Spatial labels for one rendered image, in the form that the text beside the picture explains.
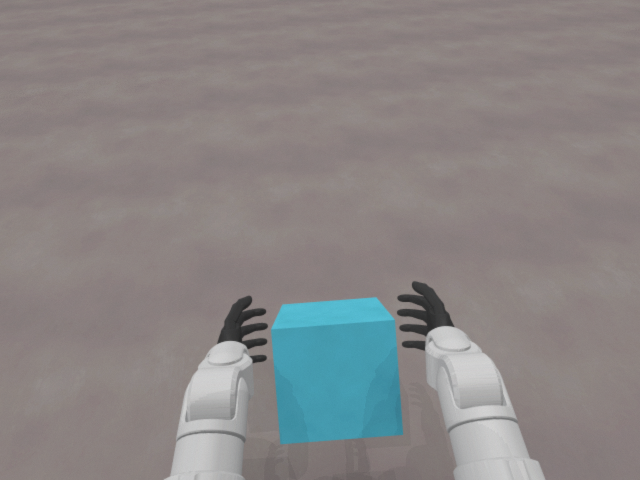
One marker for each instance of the robot left hand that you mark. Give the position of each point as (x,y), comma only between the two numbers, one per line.
(232,330)

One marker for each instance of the robot right hand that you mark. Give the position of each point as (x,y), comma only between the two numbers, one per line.
(435,314)

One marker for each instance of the robot left forearm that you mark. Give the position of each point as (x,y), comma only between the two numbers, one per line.
(213,421)

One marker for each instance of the carton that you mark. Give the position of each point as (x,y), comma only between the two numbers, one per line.
(336,371)

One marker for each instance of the robot right forearm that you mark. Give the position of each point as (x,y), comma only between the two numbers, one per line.
(478,414)

